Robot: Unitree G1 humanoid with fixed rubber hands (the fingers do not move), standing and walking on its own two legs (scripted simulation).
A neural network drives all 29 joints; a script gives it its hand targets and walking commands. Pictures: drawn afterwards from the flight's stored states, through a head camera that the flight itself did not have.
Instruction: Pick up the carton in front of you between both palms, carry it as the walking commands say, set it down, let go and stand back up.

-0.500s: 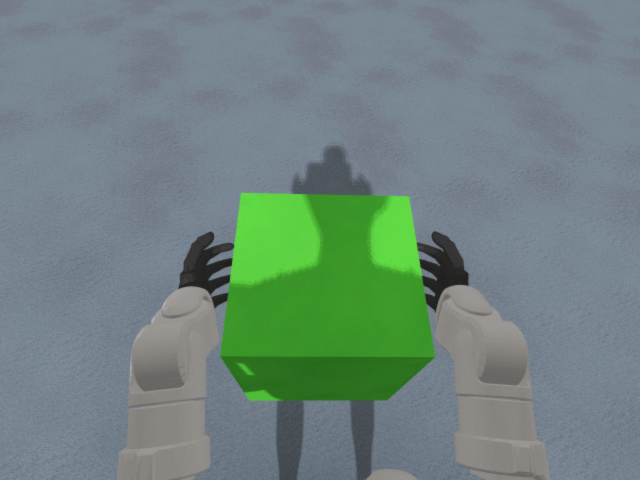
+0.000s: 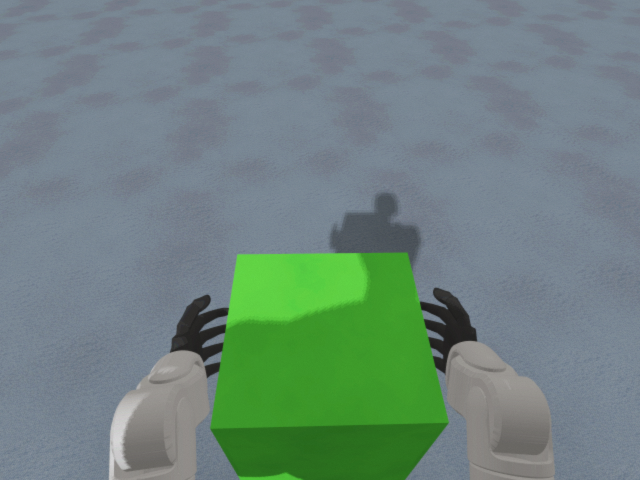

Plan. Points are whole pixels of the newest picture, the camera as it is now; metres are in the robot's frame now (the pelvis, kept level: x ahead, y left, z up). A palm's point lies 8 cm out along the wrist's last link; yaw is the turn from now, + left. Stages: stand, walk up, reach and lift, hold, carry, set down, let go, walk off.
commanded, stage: carry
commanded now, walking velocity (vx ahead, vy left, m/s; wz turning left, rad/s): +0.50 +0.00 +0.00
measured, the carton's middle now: (323, 375) +0.25 +0.01 +0.00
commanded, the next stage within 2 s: none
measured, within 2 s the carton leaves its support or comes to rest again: neither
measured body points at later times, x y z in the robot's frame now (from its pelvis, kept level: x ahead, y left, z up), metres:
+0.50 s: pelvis +0.29 +0.05 +0.00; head +0.30 +0.07 +0.45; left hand +0.56 +0.18 +0.07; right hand +0.53 -0.12 +0.08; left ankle +0.31 +0.13 -0.75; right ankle +0.28 -0.09 -0.68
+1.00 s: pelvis +0.46 +0.01 -0.02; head +0.46 +0.00 +0.43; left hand +0.73 +0.16 +0.08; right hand +0.73 -0.15 +0.07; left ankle +0.36 +0.13 -0.75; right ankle +0.50 -0.07 -0.75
